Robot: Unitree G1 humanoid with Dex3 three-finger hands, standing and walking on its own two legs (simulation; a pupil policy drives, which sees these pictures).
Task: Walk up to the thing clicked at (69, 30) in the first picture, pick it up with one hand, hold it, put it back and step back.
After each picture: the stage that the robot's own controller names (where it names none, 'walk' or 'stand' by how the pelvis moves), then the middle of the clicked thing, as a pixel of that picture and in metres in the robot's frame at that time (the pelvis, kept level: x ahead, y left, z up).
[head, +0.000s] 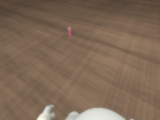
stand; (69, 32) +1.99 +0.65 -0.65
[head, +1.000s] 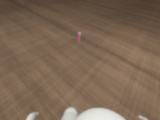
walk; (79, 37) +1.90 +0.30 -0.62
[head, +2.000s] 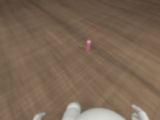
walk; (88, 46) +1.30 +0.12 -0.63
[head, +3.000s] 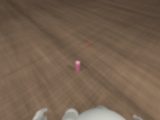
walk; (77, 66) +0.87 +0.20 -0.64
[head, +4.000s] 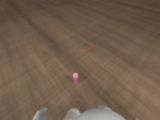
walk; (75, 78) +0.60 +0.21 -0.64
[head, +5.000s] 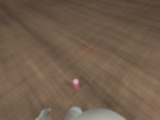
walk; (76, 84) +0.48 +0.20 -0.64
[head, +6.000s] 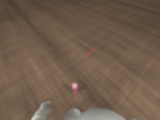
stand; (75, 88) +0.43 +0.19 -0.64
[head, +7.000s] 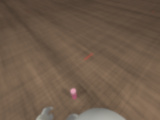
stand; (73, 94) +0.40 +0.21 -0.65
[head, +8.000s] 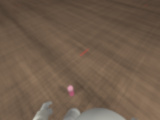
stand; (71, 91) +0.39 +0.24 -0.65
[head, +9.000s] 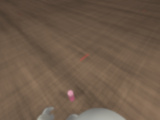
stand; (71, 96) +0.38 +0.25 -0.66
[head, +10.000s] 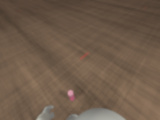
stand; (71, 95) +0.36 +0.24 -0.66
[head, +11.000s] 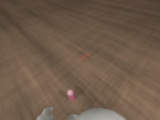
stand; (71, 95) +0.37 +0.25 -0.66
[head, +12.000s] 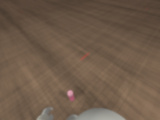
stand; (71, 96) +0.36 +0.25 -0.66
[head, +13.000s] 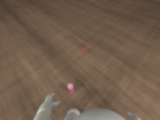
go down; (71, 88) +0.39 +0.24 -0.65
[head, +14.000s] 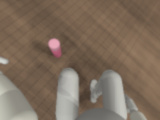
go down; (56, 49) +0.47 +0.26 -0.23
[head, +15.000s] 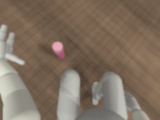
close in; (59, 51) +0.47 +0.25 -0.25
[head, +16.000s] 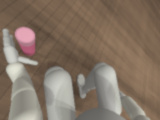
close in; (27, 44) +0.45 +0.29 -0.17
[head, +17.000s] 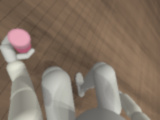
lift; (22, 45) +0.43 +0.30 -0.17
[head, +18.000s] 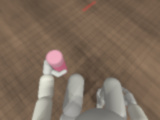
lift; (59, 65) +0.33 +0.23 -0.02
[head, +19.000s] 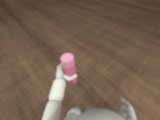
hold; (70, 70) +0.32 +0.16 +0.07
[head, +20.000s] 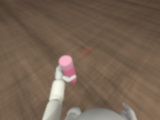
hold; (69, 71) +0.32 +0.16 +0.05
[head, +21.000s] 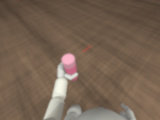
crouch; (71, 69) +0.34 +0.15 +0.04
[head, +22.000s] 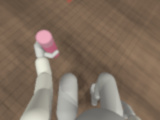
crouch; (50, 47) +0.46 +0.25 -0.05
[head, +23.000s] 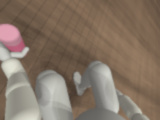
lower; (15, 44) +0.46 +0.29 -0.17
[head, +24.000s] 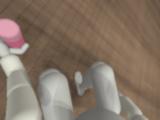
lower; (15, 40) +0.46 +0.31 -0.17
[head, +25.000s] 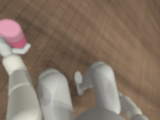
lower; (17, 41) +0.46 +0.30 -0.17
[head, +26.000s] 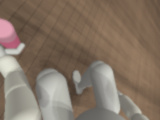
lower; (10, 40) +0.46 +0.32 -0.17
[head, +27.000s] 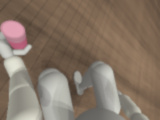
loosen; (18, 42) +0.46 +0.30 -0.17
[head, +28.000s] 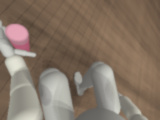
withdraw; (21, 43) +0.45 +0.29 -0.18
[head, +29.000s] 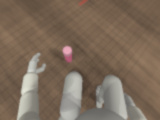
walk; (68, 55) +0.48 +0.22 -0.28
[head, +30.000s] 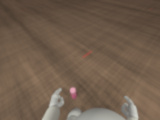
stand; (73, 93) +0.40 +0.20 -0.59
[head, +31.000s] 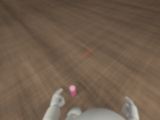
stand; (73, 91) +0.41 +0.21 -0.60
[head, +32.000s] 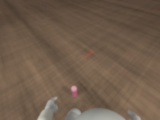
stand; (74, 91) +0.41 +0.20 -0.62
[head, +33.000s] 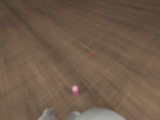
walk; (75, 91) +0.42 +0.21 -0.65
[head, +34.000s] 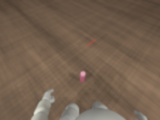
walk; (82, 77) +0.55 +0.08 -0.63
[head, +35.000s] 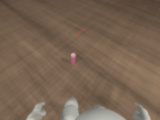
walk; (73, 59) +0.82 +0.27 -0.63
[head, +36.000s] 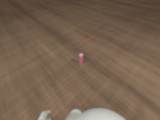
stand; (81, 59) +1.03 +0.22 -0.64
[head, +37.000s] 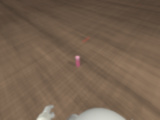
stand; (77, 61) +0.99 +0.26 -0.66
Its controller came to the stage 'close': yes
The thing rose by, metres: 0.69
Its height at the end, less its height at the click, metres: +0.00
